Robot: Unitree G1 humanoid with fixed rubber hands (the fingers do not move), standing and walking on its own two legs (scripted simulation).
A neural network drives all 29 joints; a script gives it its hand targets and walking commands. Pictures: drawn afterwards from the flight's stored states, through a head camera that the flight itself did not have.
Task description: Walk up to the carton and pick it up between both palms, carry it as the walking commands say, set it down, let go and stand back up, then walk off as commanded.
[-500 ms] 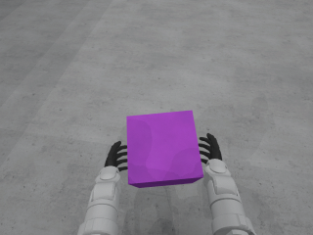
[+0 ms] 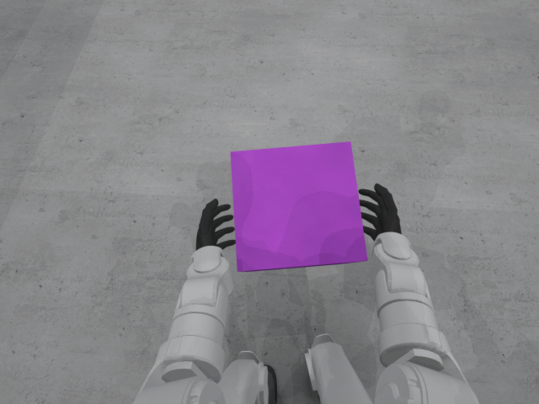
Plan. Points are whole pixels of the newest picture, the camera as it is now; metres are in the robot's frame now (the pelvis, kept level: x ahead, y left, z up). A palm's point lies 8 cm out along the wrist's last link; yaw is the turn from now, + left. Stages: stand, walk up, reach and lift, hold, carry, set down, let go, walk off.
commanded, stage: set down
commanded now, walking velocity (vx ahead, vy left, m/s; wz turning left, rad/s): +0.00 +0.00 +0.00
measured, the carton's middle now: (292, 216) +0.44 -0.06 -0.14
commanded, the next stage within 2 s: none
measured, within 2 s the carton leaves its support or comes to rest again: neither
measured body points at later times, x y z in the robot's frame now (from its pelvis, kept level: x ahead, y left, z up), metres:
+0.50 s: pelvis +0.00 -0.05 -0.08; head +0.19 -0.07 +0.33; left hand +0.42 +0.07 -0.15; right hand +0.41 -0.21 -0.14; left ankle +0.05 +0.06 -0.66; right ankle +0.09 -0.14 -0.66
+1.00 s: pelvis -0.03 -0.05 -0.15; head +0.21 -0.06 +0.23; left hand +0.45 +0.08 -0.23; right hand +0.43 -0.20 -0.23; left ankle +0.05 +0.06 -0.66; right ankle +0.09 -0.14 -0.66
